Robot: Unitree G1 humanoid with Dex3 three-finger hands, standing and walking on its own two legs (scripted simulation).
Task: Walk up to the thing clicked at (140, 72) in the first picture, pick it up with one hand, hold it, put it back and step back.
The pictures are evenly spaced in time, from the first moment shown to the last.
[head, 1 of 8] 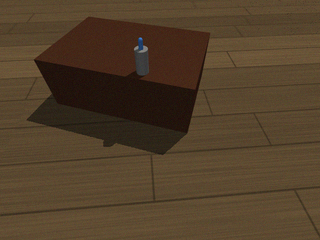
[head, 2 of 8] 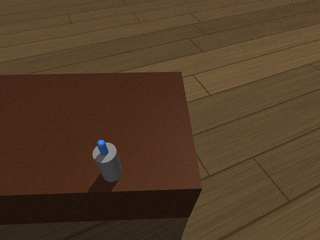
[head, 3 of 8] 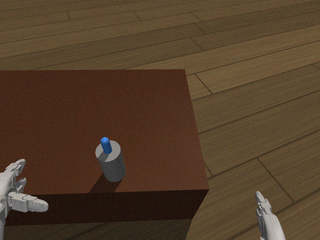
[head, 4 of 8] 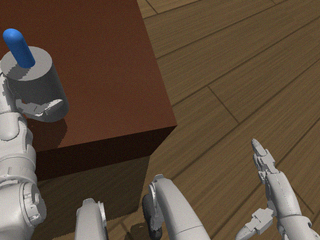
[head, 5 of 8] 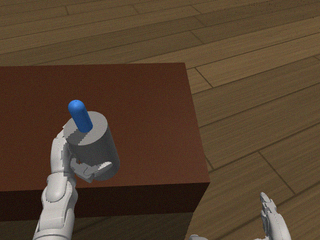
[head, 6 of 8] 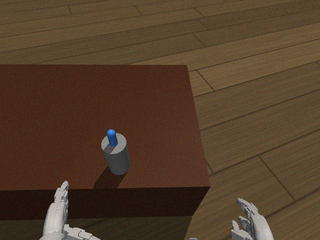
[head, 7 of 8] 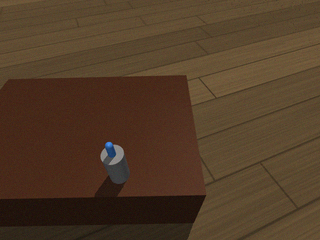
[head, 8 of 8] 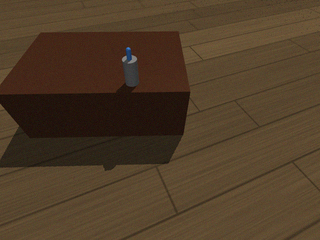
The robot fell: no
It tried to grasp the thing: yes
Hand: left
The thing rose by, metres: 0.27
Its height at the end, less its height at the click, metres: +0.00
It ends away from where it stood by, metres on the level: 0.02
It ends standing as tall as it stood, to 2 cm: yes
